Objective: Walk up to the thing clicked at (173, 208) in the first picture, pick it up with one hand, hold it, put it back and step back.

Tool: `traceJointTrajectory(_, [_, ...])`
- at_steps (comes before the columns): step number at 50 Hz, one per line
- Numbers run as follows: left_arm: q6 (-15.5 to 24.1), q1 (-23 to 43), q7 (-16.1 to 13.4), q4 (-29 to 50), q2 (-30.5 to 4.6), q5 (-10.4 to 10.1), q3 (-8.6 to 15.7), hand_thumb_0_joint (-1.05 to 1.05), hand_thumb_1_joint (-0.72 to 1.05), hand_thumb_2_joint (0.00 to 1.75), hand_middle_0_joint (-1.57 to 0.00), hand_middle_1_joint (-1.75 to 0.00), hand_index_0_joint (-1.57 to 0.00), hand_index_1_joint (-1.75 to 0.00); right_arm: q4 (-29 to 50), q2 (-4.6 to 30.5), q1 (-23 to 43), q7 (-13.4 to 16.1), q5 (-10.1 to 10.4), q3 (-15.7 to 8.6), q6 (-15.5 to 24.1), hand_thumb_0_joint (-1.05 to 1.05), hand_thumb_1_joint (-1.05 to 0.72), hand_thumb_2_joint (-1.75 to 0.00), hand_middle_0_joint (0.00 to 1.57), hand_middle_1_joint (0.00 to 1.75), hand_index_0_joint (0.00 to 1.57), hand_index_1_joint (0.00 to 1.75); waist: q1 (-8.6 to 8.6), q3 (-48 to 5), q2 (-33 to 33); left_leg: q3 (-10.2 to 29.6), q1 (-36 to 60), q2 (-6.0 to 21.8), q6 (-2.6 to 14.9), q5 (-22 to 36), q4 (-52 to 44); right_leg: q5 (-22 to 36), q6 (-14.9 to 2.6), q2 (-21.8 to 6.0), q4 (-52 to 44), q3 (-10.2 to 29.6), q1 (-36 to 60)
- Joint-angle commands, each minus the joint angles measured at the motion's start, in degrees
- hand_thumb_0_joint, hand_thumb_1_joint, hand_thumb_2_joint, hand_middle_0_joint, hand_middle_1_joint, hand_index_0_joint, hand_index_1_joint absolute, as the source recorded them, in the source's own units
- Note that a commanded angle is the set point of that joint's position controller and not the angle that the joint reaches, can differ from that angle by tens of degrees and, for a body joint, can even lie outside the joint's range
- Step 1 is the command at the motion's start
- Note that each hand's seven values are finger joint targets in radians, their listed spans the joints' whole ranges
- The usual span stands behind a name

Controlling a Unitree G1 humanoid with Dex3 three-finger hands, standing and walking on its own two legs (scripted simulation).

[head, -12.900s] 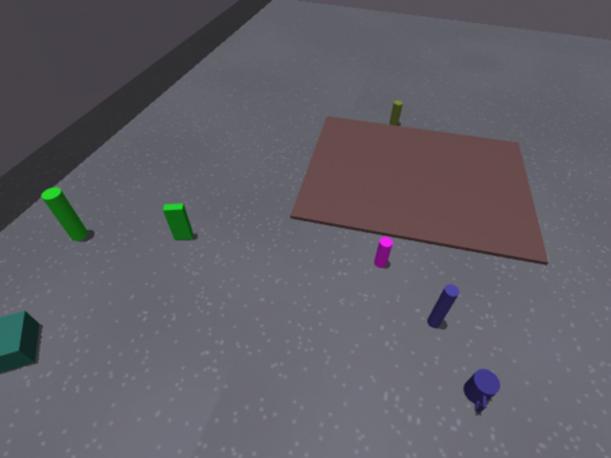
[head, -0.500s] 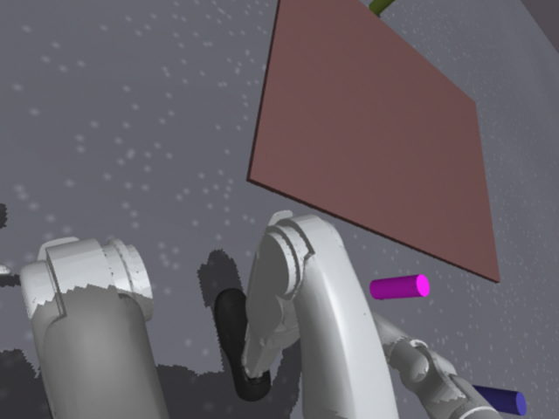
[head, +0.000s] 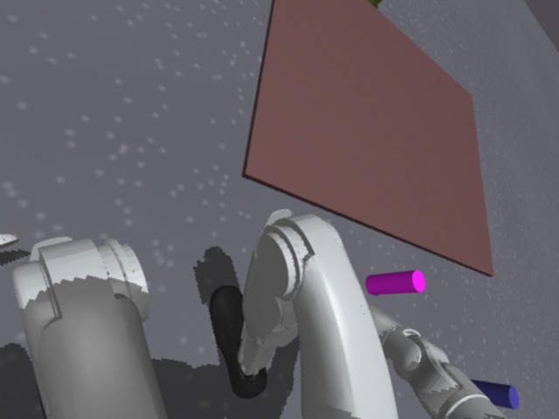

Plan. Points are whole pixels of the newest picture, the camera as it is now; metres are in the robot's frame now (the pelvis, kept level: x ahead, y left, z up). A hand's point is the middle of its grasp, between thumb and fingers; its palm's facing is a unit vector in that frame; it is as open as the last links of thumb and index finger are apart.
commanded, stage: close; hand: left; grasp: from the side
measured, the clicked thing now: out of the picture +0.41 +0.31 -0.19
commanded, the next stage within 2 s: settle in 0.92 s
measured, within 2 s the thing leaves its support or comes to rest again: leaves its support in 1.26 s
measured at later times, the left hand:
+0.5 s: hand out of the picture +0.39 +0.30 -0.17, palm faces +0.44 -0.90 +0.01, open 10.6 cm
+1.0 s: hand out of the picture +0.39 +0.31 -0.17, palm faces +0.44 -0.90 +0.01, open 9.5 cm
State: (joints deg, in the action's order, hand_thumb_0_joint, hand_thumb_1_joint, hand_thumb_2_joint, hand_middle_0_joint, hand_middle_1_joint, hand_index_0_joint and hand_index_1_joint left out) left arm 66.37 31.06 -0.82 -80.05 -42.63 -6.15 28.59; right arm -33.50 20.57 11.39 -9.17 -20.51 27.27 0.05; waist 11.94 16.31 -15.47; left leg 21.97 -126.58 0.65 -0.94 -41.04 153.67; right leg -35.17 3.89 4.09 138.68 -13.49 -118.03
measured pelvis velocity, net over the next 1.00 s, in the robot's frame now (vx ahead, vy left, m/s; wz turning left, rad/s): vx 0.00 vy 0.00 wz -0.01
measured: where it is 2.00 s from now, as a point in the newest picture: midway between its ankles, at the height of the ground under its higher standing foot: (173, 395)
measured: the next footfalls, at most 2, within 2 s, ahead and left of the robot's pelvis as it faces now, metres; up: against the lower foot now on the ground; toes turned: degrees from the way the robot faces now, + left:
none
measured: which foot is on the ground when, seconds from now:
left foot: down 0.00-1.00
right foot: down 0.00-1.00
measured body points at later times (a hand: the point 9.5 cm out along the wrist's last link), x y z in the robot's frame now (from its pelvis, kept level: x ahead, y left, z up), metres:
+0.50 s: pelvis +0.00 +0.00 +0.00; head +0.21 +0.20 +0.34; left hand +0.36 +0.35 -0.17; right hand +0.18 -0.24 -0.03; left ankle +0.08 +0.12 -0.25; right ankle +0.14 -0.13 -0.24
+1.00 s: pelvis +0.00 +0.00 +0.00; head +0.21 +0.21 +0.34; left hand +0.37 +0.35 -0.17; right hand +0.19 -0.23 -0.03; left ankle +0.08 +0.12 -0.25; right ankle +0.14 -0.13 -0.24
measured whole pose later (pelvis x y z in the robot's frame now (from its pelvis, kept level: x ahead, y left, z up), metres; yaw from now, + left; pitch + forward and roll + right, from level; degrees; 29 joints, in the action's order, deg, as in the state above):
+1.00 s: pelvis +0.00 +0.00 +0.00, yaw -1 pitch +11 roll -19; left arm 65.8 32.5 -1.0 -80.0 -45.4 -6.2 29.1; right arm -32.4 20.6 11.2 -9.0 -20.4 28.6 -0.9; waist 12.1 16.8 -16.1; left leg 22.7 -126.3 0.9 -0.2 -41.4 153.6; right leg -35.2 3.8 4.4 137.6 -14.2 -117.0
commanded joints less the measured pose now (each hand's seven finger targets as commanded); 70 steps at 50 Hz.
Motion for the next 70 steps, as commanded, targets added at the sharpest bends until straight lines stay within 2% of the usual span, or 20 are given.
traceJointTrajectory(1, [4.7, 11.9, -0.6, 7.8, -9.9, 0.6, 0.4, 0.0, -0.06, 0.41, -0.44, -0.41, -0.44, -0.4, 1.1, 20.6, -1.4, 1.1, -0.3, -6.5, -0.7, 0.0, -0.91, -0.9, 0.2, 0.3, 0.2, 0.3, 6.13, -31.0, 31.3, -5.1, 21.9, 3.7, -1.24, 5.0, -21.0, 7.6, -4.17, 2.0, -8.4, -7.2, 12.7])
traceJointTrajectory(14, [3.6, 11.2, 0.1, 5.7, -9.3, -0.2, -0.3, 0.0, 0.35, 0.64, -0.69, -0.63, -0.68, -0.62, 1.3, 21.2, -1.6, 1.3, -0.2, -6.0, -1.2, 0.0, -0.89, -0.89, 0.2, 0.3, 0.2, 0.3, 6.91, -29.8, 29.0, -5.0, 20.5, 3.7, -0.78, 5.0, -20.5, 8.1, -3.91, 2.1, -9.3, -7.6, 13.4])
traceJointTrajectory(20, [3.9, 9.4, 0.1, 6.2, -9.2, -0.9, 0.3, 0.0, 0.32, 0.76, -0.83, -0.78, -0.83, -0.78, 1.7, 21.0, -1.4, 1.1, 0.0, -5.6, -1.1, 0.0, -0.89, -0.9, 0.2, 0.3, 0.2, 0.3, 5.64, -30.0, 29.2, -4.5, 20.9, 3.7, -0.87, 5.4, -20.7, 8.1, -4.12, 2.3, -8.8, -7.6, 13.7])
traceJointTrajectory(23, [3.7, 9.5, 0.2, 6.4, -9.1, -1.3, 0.3, 0.0, 0.33, 0.81, -0.89, -0.85, -0.89, -0.85, 1.4, 21.0, -2.0, 1.1, -0.1, -5.7, -1.1, 0.0, -0.89, -0.9, 0.2, 0.3, 0.2, 0.3, 5.94, -30.7, 29.7, -4.9, 21.3, 3.7, -0.95, 6.2, -20.6, 8.8, -4.11, 2.3, -9.2, -7.5, 14.4])
traceJointTrajectory(27, [3.6, 8.4, 0.4, 6.9, -9.2, -0.5, 0.0, 0.0, 0.34, 0.89, -0.98, -0.94, -0.98, -0.94, 1.8, 21.3, -1.3, 1.1, 0.1, -6.1, -1.3, 0.0, -0.89, -0.9, 0.2, 0.3, 0.2, 0.3, 5.45, -29.2, 30.8, -4.2, 22.0, 4.0, -1.38, 5.4, -21.9, 8.0, -4.18, 2.0, -8.6, -7.8, 12.7])
traceJointTrajectory(33, [3.3, 10.3, 0.0, 8.4, -8.9, -1.2, -0.2, 0.0, 0.3, 0.95, -1.06, -1.03, -1.06, -1.03, 2.2, 20.9, -1.1, 1.1, 0.1, -5.9, -1.2, 0.0, -0.9, -0.9, 0.2, 0.3, 0.2, 0.3, 5.8, -29.1, 29.9, -4.6, 20.5, 3.8, -0.84, 3.7, -21.2, 6.9, -4.15, 2.3, -9.4, -7.6, 12.8])
traceJointTrajectory(35, [3.2, 11.5, -0.3, 7.9, -8.8, -0.9, -0.2, 0.0, 0.29, 0.97, -1.08, -1.06, -1.08, -1.06, 2.0, 21.1, -1.5, 1.2, 0.0, -6.1, -1.3, 0.0, -0.9, -0.9, 0.2, 0.3, 0.2, 0.3, 6.84, -29.2, 29.5, -4.5, 20.8, 3.9, -0.93, 3.7, -21.2, 7.2, -3.99, 2.1, -9.7, -7.6, 13.0])
traceJointTrajectory(37, [3.2, 10.6, -0.3, 7.9, -10.1, -0.6, 0.4, 0.0, 0.29, 0.99, -1.11, -1.09, -1.11, -1.09, 1.4, 21.1, -1.8, 1.2, 0.0, -6.1, -1.3, 0.0, -0.9, -0.9, 0.2, 0.3, 0.2, 0.3, 5.97, -29.3, 30.7, -4.5, 21.7, 4.0, -1.04, 4.6, -21.3, 7.6, -4.18, 2.2, -9.2, -7.5, 13.1])
traceJointTrajectory(38, [3.3, 11.3, -0.3, 7.7, -9.4, -0.2, -0.7, 0.0, 0.29, 1.01, -1.13, -1.12, -1.13, -1.12, 1.7, 20.8, -1.6, 1.2, -0.1, -5.8, -1.4, 0.0, -0.9, -0.9, 0.2, 0.3, 0.2, 0.3, 6.49, -29.5, 30.8, -4.3, 21.9, 4.0, -1.11, 5.1, -21.5, 8.0, -4.16, 2.2, -9.0, -7.6, 13.2])
traceJointTrajectory(41, [3.3, 10.8, -0.4, 7.3, -10.2, -0.2, 0.5, 0.0, 0.28, 1.05, -1.18, -1.16, -1.18, -1.16, 1.8, 20.8, -1.8, 1.3, -0.2, -5.8, -1.5, 0.0, -0.9, -0.9, 0.2, 0.3, 0.2, 0.3, 6.07, -30.0, 30.1, -4.5, 21.9, 4.0, -1.01, 5.8, -21.1, 8.5, -4.14, 2.2, -9.2, -7.4, 13.8])
traceJointTrajectory(44, [3.3, 11.4, -0.1, 7.3, -9.8, 0.0, -0.2, 0.0, 0.25, 1.07, -1.21, -1.21, -1.22, -1.21, 2.3, 21.0, -1.1, 1.3, 0.0, -5.8, -1.5, 0.0, -0.9, -0.9, 0.2, 0.3, 0.2, 0.3, 6.28, -28.6, 30.5, -3.9, 22.1, 4.2, -1.18, 4.7, -22.0, 7.4, -4.16, 2.1, -8.9, -7.7, 12.1])
traceJointTrajectory(52, [3.0, 10.4, -0.2, 7.6, -11.5, -0.6, 2.5, 0.0, 0.23, 1.22, -1.32, -1.35, -1.31, -1.37, 1.9, 21.3, -2.1, 1.4, -0.2, -5.7, -1.8, 0.0, -0.93, -0.91, 0.2, 0.3, 0.2, 0.3, 5.93, -30.8, 31.5, -4.2, 23.1, 4.2, -1.31, 8.0, -21.3, 9.8, -4.09, 2.1, -8.8, -7.6, 14.4])
traceJointTrajectory(54, [3.0, 10.8, 0.1, 9.3, -11.8, -0.2, 1.8, 0.0, 0.28, 1.26, -1.34, -1.39, -1.34, -1.41, 2.0, 21.1, -2.1, 1.5, -0.2, -5.8, -1.9, 0.0, -0.92, -0.9, 0.2, 0.3, 0.2, 0.3, 5.68, -31.0, 32.7, -4.3, 23.3, 4.2, -1.32, 7.7, -21.6, 9.5, -4.26, 2.1, -8.7, -7.4, 14.0])
traceJointTrajectory(60, [1.8, 10.7, 1.0, 16.0, -12.7, -0.3, 3.0, 0.0, 0.26, 1.31, -1.4, -1.45, -1.39, -1.48, 2.0, 20.8, -3.1, 1.5, 0.3, -7.1, -2.2, 0.0, -0.92, -0.9, 0.2, 0.3, 0.2, 0.3, 4.67, -34.0, 34.9, -5.1, 24.8, 4.2, -1.41, 9.1, -22.1, 10.4, -4.32, 1.8, -8.6, -6.7, 15.0])
traceJointTrajectory(62, [1.1, 10.7, 1.3, 17.9, -10.7, -1.0, 2.2, 0.0, 0.22, 1.3, -1.42, -1.47, -1.41, -1.49, 2.7, 20.7, -2.9, 1.3, 0.6, -7.6, -2.2, 0.0, -0.93, -0.9, 0.2, 0.3, 0.2, 0.3, 4.77, -34.7, 34.9, -5.3, 24.8, 4.1, -1.47, 8.7, -22.4, 10.1, -4.39, 1.7, -8.7, -6.6, 14.4])
traceJointTrajectory(63, [0.7, 9.9, 1.1, 18.7, -12.4, -1.0, 3.8, 0.0, 0.2, 1.31, -1.4, -1.47, -1.4, -1.49, 2.3, 20.9, -3.3, 1.4, 0.7, -8.1, -2.2, 0.0, -0.92, -0.9, 0.2, 0.3, 0.2, 0.3, 3.96, -35.4, 35.4, -5.6, 25.2, 4.1, -1.4, 8.1, -22.4, 9.7, -4.49, 1.7, -8.8, -6.3, 14.0])
traceJointTrajectory(64, [0.3, 10.7, 1.4, 20.6, -9.9, -1.1, 1.8, 0.0, 0.19, 1.31, -1.41, -1.48, -1.41, -1.5, 2.6, 20.7, -3.0, 1.3, 1.0, -8.5, -2.2, 0.0, -0.92, -0.9, 0.2, 0.3, 0.2, 0.3, 4.3, -34.5, 36.3, -5.3, 25.4, 4.1, -1.63, 7.5, -23.5, 9.2, -4.55, 1.4, -8.5, -6.3, 12.8])
traceJointTrajectory(65, [-0.4, 9.9, 1.1, 21.2, -12.5, -0.7, 3.8, 0.0, 0.19, 1.32, -1.43, -1.49, -1.42, -1.52, 1.9, 20.9, -4.2, 1.4, 1.2, -9.1, -2.4, 0.0, -0.93, -0.9, 0.2, 0.3, 0.2, 0.3, 3.3, -35.5, 37.5, -5.6, 26.0, 4.1, -1.65, 7.3, -23.8, 9.0, -4.7, 1.4, -8.6, -6.1, 12.7])
traceJointTrajectory(66, [-0.9, 10.1, 1.3, 22.2, -9.9, -0.8, 1.7, 0.0, 0.21, 1.31, -1.43, -1.49, -1.43, -1.51, 2.3, 20.4, -3.8, 1.3, 1.4, -9.2, -2.4, 0.0, -0.93, -0.9, 0.2, 0.3, 0.2, 0.3, 3.55, -35.6, 37.5, -5.6, 25.3, 4.0, -1.67, 6.9, -24.0, 8.9, -4.73, 1.3, -8.3, -6.1, 12.4])
traceJointTrajectory(70, [-3.7, 9.5, 2.2, 26.0, -7.8, -1.1, 0.2, 0.0, 0.21, 1.32, -1.43, -1.5, -1.43, -1.52, 2.4, 19.7, -4.9, 1.3, 2.6, -11.4, -2.2, 0.0, -0.92, -0.9, 0.2, 0.3, 0.2, 0.3, 2.74, -36.7, 36.1, -7.3, 23.5, 3.4, -1.0, 5.6, -24.3, 8.2, -4.92, 1.2, -9.7, -4.8, 12.0])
